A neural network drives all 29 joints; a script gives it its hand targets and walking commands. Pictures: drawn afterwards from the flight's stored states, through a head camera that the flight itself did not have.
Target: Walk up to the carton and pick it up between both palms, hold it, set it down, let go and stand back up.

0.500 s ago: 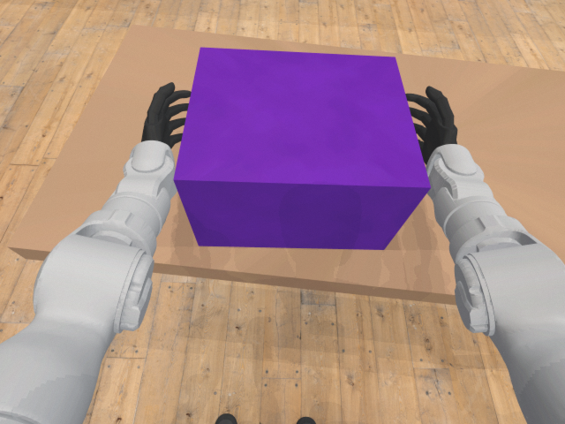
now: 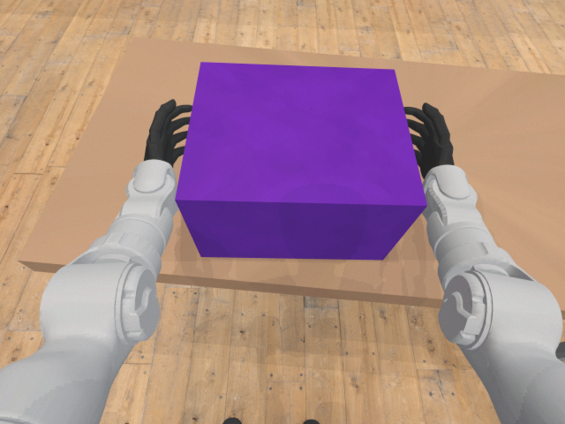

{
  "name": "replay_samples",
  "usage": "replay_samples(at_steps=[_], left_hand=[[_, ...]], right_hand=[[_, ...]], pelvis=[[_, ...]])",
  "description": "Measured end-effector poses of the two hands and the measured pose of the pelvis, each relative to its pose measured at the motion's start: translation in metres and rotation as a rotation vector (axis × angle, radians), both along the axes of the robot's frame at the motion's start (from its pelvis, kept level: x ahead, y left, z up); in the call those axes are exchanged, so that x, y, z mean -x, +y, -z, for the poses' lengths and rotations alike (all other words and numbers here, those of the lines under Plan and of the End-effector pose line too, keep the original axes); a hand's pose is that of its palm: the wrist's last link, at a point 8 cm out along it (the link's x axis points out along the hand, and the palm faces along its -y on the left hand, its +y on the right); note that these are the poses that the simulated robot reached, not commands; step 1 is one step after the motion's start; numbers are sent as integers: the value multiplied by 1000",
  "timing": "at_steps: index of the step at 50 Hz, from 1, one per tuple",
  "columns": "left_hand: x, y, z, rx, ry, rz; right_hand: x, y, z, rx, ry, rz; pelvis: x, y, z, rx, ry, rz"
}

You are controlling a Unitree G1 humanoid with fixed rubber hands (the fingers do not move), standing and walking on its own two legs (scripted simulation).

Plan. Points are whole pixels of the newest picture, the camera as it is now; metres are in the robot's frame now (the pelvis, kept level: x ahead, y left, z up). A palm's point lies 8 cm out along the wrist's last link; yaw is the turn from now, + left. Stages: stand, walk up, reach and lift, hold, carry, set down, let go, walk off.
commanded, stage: reach and lift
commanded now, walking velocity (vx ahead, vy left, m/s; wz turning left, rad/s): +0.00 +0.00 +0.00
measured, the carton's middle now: (295, 165) +0.49 +0.00 +0.03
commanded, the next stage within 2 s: none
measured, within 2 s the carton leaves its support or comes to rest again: leaves its support in 0.88 s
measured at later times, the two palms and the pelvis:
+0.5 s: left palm (162, 158) +0.46 +0.19 +0.07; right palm (433, 164) +0.47 -0.19 +0.08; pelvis +0.02 +0.00 +0.01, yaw -2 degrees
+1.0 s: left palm (145, 171) +0.41 +0.20 +0.10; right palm (444, 181) +0.42 -0.19 +0.10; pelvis +0.00 +0.01 +0.01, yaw +0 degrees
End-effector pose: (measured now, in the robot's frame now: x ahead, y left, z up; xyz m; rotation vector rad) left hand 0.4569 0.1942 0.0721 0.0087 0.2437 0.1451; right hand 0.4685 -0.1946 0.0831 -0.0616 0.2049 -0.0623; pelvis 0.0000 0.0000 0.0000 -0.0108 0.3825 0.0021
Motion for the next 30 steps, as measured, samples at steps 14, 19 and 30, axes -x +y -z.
replay_samples(at_steps=[14,19,30], left_hand=[[-2,1,4,13,12,0],[-2,1,4,4,10,1],[2,1,3,-11,8,-3]], right_hand=[[0,-1,5,21,-16,1],[0,-1,5,14,-16,3],[2,0,5,19,-28,0]], pelvis=[[-14,3,-5,-8,-56,22],[-20,2,-5,-5,-67,25],[-22,1,-5,2,-77,21]])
